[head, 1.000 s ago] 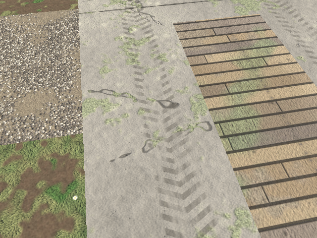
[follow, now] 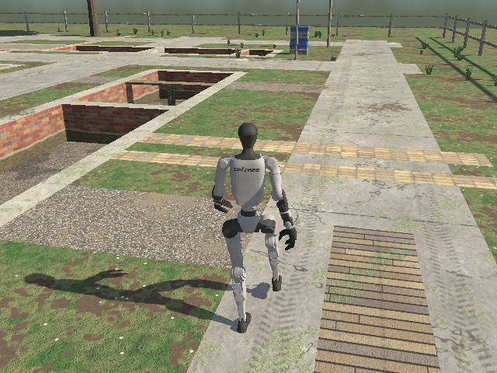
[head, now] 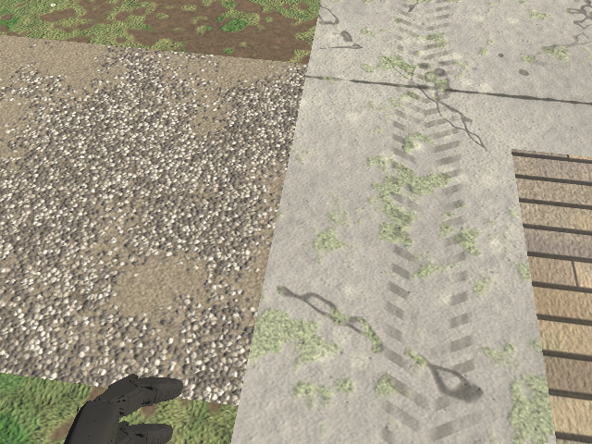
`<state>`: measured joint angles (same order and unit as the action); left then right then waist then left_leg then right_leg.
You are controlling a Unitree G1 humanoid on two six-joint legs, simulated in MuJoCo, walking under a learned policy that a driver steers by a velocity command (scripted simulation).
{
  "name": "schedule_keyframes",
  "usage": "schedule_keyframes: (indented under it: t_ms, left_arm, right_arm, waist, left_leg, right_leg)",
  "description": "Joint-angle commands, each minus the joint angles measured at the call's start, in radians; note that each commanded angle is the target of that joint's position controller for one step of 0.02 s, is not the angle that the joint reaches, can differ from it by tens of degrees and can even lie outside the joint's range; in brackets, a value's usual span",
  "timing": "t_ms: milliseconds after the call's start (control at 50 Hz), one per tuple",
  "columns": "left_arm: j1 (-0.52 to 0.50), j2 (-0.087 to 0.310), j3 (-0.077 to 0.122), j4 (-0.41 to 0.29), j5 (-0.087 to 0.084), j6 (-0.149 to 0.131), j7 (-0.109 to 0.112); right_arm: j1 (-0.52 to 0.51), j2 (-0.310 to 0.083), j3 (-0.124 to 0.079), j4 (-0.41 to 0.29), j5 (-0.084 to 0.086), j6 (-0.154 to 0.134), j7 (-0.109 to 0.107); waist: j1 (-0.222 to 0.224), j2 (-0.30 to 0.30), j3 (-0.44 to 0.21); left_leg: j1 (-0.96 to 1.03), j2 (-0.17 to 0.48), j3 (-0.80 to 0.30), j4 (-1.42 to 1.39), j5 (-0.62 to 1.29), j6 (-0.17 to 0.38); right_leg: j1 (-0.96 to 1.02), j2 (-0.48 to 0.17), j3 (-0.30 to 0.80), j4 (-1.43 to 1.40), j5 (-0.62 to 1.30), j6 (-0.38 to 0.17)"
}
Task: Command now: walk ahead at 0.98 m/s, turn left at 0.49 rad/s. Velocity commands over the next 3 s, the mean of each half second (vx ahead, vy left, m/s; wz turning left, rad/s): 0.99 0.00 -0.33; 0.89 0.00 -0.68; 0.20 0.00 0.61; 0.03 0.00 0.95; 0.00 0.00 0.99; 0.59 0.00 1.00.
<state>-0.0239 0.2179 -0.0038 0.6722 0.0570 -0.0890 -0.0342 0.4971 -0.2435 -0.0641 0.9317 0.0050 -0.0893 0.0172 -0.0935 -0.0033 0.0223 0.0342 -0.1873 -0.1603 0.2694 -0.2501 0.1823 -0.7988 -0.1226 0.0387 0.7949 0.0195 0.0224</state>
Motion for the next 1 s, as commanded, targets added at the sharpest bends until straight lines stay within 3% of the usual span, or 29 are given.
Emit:
schedule_keyframes:
  t_ms: [20, 80, 100, 140, 160, 180, 200, 240, 280, 320, 400, 440, 500, 540, 560, 580, 600, 620, 640, 660, 700, 740, 800, 860, 900, 940, 960, 980, 1000]
  left_arm:
    - [-0.077, 0.042, -0.001, -0.064, -0.020, -0.009, -0.007]
    - [-0.057, 0.114, 0.021, -0.070, -0.023, -0.012, 0.008]
    - [0.061, 0.161, 0.042, -0.036, -0.034, -0.010, 0.016]
    - [0.487, 0.233, 0.082, 0.088, -0.050, 0.001, 0.046]
    - [0.649, 0.286, 0.097, 0.125, -0.036, 0.013, 0.059]
    - [0.564, 0.319, 0.110, 0.144, -0.018, 0.013, 0.032]
    - [0.442, 0.209, 0.104, 0.105, -0.027, 0.015, 0.013]
    - [0.412, 0.124, 0.087, 0.135, -0.032, 0.009, 0.006]
    - [0.441, 0.118, 0.077, 0.176, -0.038, -0.001, 0.020]
    - [0.457, 0.152, 0.085, 0.184, -0.052, -0.016, 0.022]
    - [0.431, 0.194, 0.103, 0.148, -0.054, -0.024, 0.020]
    - [0.467, 0.221, 0.114, 0.150, -0.071, -0.025, 0.009]
    - [0.519, 0.233, 0.121, 0.157, -0.072, -0.013, 0.015]
    - [0.515, 0.278, 0.130, 0.159, -0.064, -0.008, 0.018]
    - [0.476, 0.277, 0.131, 0.144, -0.065, -0.012, 0.014]
    - [0.445, 0.157, 0.101, 0.106, -0.059, -0.023, 0.017]
    - [0.544, 0.082, 0.072, 0.042, -0.111, -0.015, 0.021]
    - [0.463, 0.149, 0.075, 0.071, -0.080, 0.008, 0.032]
    - [0.374, 0.164, 0.081, 0.067, -0.058, 0.019, 0.022]
    - [0.330, 0.150, 0.080, 0.061, -0.048, 0.026, 0.010]
    - [0.286, 0.107, 0.073, 0.031, -0.024, 0.054, -0.016]
    - [0.220, 0.080, 0.063, -0.014, -0.023, 0.077, -0.028]
    - [0.125, 0.084, 0.049, -0.084, -0.021, 0.081, -0.048]
    - [0.024, 0.071, 0.025, -0.117, -0.012, 0.062, -0.066]
    - [0.065, 0.068, 0.017, -0.080, -0.008, 0.042, -0.066]
    - [0.241, 0.118, 0.033, -0.013, 0.010, 0.029, -0.046]
    - [0.288, 0.183, 0.075, -0.051, -0.074, 0.017, -0.022]
    - [0.391, 0.270, 0.093, -0.013, -0.055, 0.019, 0.004]
    - [0.388, 0.338, 0.081, -0.010, 0.000, 0.016, 0.025]
  right_arm:
    - [0.034, -0.126, -0.019, -0.048, 0.018, -0.027, -0.004]
    - [0.044, -0.179, -0.024, -0.036, -0.009, -0.037, -0.022]
    - [0.029, -0.211, -0.032, -0.037, -0.033, -0.031, -0.032]
    - [-0.095, -0.234, -0.042, -0.060, -0.068, -0.012, -0.043]
    - [-0.150, -0.135, -0.017, -0.100, -0.075, -0.020, -0.041]
    - [0.043, -0.062, 0.002, -0.130, 0.015, -0.033, -0.017]
    - [-0.060, -0.115, 0.016, -0.127, -0.022, -0.037, -0.026]
    - [-0.257, -0.118, 0.024, -0.187, -0.053, -0.047, -0.014]
    - [-0.302, -0.078, 0.042, -0.239, -0.089, -0.027, 0.001]
    - [-0.320, -0.070, 0.053, -0.275, -0.095, -0.010, 0.007]
    - [-0.554, -0.057, 0.085, -0.380, -0.054, -0.010, 0.032]
    - [-0.577, -0.058, 0.086, -0.385, -0.039, -0.008, 0.029]
    - [-0.577, -0.104, 0.070, -0.391, -0.041, -0.011, 0.008]
    - [-0.401, -0.165, 0.039, -0.346, -0.042, -0.022, -0.015]
    - [-0.227, -0.209, 0.017, -0.312, -0.050, -0.029, -0.033]
    - [0.005, -0.291, -0.013, -0.286, -0.075, -0.028, -0.055]
    - [-0.059, -0.349, -0.029, -0.286, -0.086, -0.017, -0.046]
    - [-0.148, -0.247, -0.024, -0.301, -0.075, -0.006, -0.040]
    - [-0.197, -0.161, -0.003, -0.301, -0.065, -0.006, -0.035]
    - [-0.200, -0.130, 0.004, -0.277, -0.069, -0.007, -0.030]
    - [-0.159, -0.107, 0.010, -0.220, -0.056, -0.021, -0.027]
    - [-0.133, -0.075, 0.016, -0.177, -0.029, -0.038, -0.015]
    - [-0.167, -0.086, 0.015, -0.154, -0.024, -0.052, -0.012]
    - [-0.163, -0.094, 0.021, -0.126, -0.024, -0.058, -0.016]
    - [-0.104, -0.159, 0.015, -0.096, -0.017, -0.062, -0.014]
    - [-0.082, -0.250, 0.002, -0.075, -0.006, -0.041, -0.026]
    - [-0.139, -0.364, -0.024, -0.087, 0.059, -0.029, -0.037]
    - [-0.164, -0.316, -0.010, -0.102, 0.052, -0.026, -0.042]
    - [0.042, -0.115, 0.040, -0.100, -0.006, -0.028, -0.019]
  waist:
    - [-0.005, 0.034, 0.059]
    - [0.021, 0.102, 0.001]
    - [0.085, 0.127, -0.072]
    - [0.320, 0.117, -0.234]
    - [0.353, -0.066, -0.307]
    - [0.161, -0.450, -0.380]
    - [0.180, -0.151, -0.264]
    - [0.152, 0.082, -0.086]
    - [0.088, 0.062, 0.002]
    - [0.060, 0.016, 0.035]
    - [0.099, -0.024, 0.106]
    - [0.134, -0.042, 0.067]
    - [0.151, -0.054, 0.016]
    - [0.061, -0.036, -0.120]
    - [-0.031, -0.036, -0.211]
    - [-0.105, 0.095, -0.368]
    - [0.006, 0.410, -0.496]
    - [0.006, 0.224, -0.322]
    - [0.000, 0.110, -0.190]
    - [0.014, 0.042, -0.108]
    - [0.052, 0.088, -0.033]
    - [0.076, 0.101, -0.003]
    - [0.116, 0.106, 0.031]
    - [0.120, 0.012, 0.131]
    - [0.125, 0.011, 0.106]
    - [0.212, 0.079, -0.009]
    - [0.316, 0.114, -0.106]
    - [0.363, 0.074, -0.186]
    - [0.200, -0.237, -0.390]
  left_leg:
    - [-0.193, 0.206, -0.105, -0.141, 0.704, 0.014]
    - [0.066, 0.264, -0.067, -0.010, 1.082, -0.044]
    - [0.134, 0.287, -0.055, 0.123, 1.215, -0.058]
    - [0.017, 0.269, 0.026, 0.621, 1.213, -0.069]
    - [-0.238, 0.169, 0.088, 1.055, 0.523, -0.069]
    - [-0.692, 0.010, 0.057, 1.332, -0.231, -0.144]
    - [-0.796, 0.123, 0.032, 1.284, -0.103, -0.100]
    - [-0.764, 0.193, 0.034, 1.129, -0.020, -0.106]
    - [-0.724, 0.228, 0.045, 1.017, -0.045, -0.139]
    - [-0.731, 0.258, 0.067, 0.905, -0.084, -0.167]
    - [-0.499, 0.246, 0.154, 0.469, 0.211, -0.211]
    - [-0.372, 0.210, 0.174, 0.385, 0.362, -0.207]
    - [-0.351, 0.182, 0.157, 0.257, 0.301, -0.192]
    - [-0.136, 0.149, 0.166, 0.216, 0.164, -0.168]
    - [0.094, 0.230, 0.106, 0.252, 0.097, -0.147]
    - [0.323, 0.492, -0.150, 0.243, -0.258, -0.118]
    - [0.445, 0.714, -0.694, 0.041, -0.488, -0.014]
    - [0.306, 0.649, -0.637, 0.002, -0.585, -0.016]
    - [0.181, 0.596, -0.441, 0.012, -0.425, -0.034]
    - [0.070, 0.557, -0.301, -0.004, -0.212, -0.043]
    - [-0.044, 0.505, -0.115, -0.029, -0.011, -0.067]
    - [-0.059, 0.488, 0.013, -0.054, 0.159, -0.091]
    - [-0.120, 0.445, 0.210, -0.102, 0.355, -0.117]
    - [-0.252, 0.367, 0.358, -0.150, 0.591, -0.132]
    - [-0.257, 0.382, 0.351, -0.124, 0.890, -0.104]
    - [-0.176, 0.399, 0.337, 0.135, 1.120, -0.098]
    - [-0.157, 0.416, 0.276, 0.305, 1.156, -0.107]
    - [-0.250, 0.335, 0.274, 0.598, 0.845, -0.147]
    - [-0.562, 0.163, 0.190, 1.097, -0.413, -0.188]
  right_leg:
    - [0.285, 0.102, -0.136, -0.180, 0.210, -0.046]
    - [0.363, 0.163, -0.156, -0.308, 0.107, -0.114]
    - [0.447, 0.194, -0.148, -0.303, 0.023, -0.131]
    - [0.814, 0.151, -0.115, -0.301, -0.083, -0.183]
    - [1.034, -0.015, 0.094, -0.173, -0.212, -0.228]
    - [1.299, -0.227, 0.794, -0.396, -0.332, -0.445]
    - [1.189, -0.178, 0.792, -0.494, -0.469, -0.425]
    - [0.905, -0.103, 0.579, -0.534, -0.368, -0.366]
    - [0.707, -0.024, 0.481, -0.572, -0.284, -0.336]
    - [0.612, 0.000, 0.445, -0.609, -0.254, -0.345]
    - [0.348, 0.088, 0.316, -0.711, -0.111, -0.290]
    - [0.374, 0.083, 0.312, -0.702, 0.048, -0.254]
    - [0.592, 0.067, 0.332, -0.554, 0.229, -0.207]
    - [0.648, 0.095, 0.302, -0.255, 0.439, -0.166]
    - [0.515, 0.131, 0.288, -0.019, 0.331, -0.149]
    - [0.359, 0.178, 0.209, 0.310, -0.115, -0.155]
    - [0.107, 0.233, 0.101, 0.573, -0.512, -0.131]
    - [-0.013, 0.136, 0.068, 0.626, -0.408, -0.143]
    - [-0.023, 0.102, 0.047, 0.582, -0.334, -0.139]
    - [0.001, 0.073, 0.041, 0.545, -0.309, -0.131]
    - [0.016, 0.032, 0.035, 0.514, -0.314, -0.123]
    - [-0.035, 0.009, 0.020, 0.503, -0.292, -0.123]
    - [-0.026, 0.009, -0.018, 0.405, -0.133, -0.124]
    - [0.168, 0.077, -0.111, 0.043, 0.015, -0.133]
    - [0.399, 0.176, -0.175, -0.089, 0.072, -0.143]
    - [0.624, 0.239, -0.154, -0.178, -0.003, -0.170]
    - [0.761, 0.168, -0.048, -0.266, 0.120, -0.203]
    - [0.946, 0.050, 0.045, -0.310, 0.395, -0.231]
    - [1.324, -0.284, 0.319, -0.086, 1.108, -0.343]
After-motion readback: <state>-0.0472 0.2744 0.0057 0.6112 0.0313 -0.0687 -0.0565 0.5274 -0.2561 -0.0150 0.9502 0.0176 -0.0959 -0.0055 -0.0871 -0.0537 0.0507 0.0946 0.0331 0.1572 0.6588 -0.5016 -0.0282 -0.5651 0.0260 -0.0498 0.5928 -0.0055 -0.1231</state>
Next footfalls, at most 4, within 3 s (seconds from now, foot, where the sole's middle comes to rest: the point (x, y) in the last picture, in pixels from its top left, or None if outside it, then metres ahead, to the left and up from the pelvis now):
0.14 right None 0.36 -0.11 -0.77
0.56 left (251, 323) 0.77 0.06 -0.77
0.98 right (382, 232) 1.03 -0.32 -0.77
1.44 left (317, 181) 1.24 -0.16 -0.77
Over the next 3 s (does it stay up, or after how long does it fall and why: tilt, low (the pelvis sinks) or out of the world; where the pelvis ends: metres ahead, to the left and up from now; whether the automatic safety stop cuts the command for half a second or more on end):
stays up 1.26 -0.09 0.00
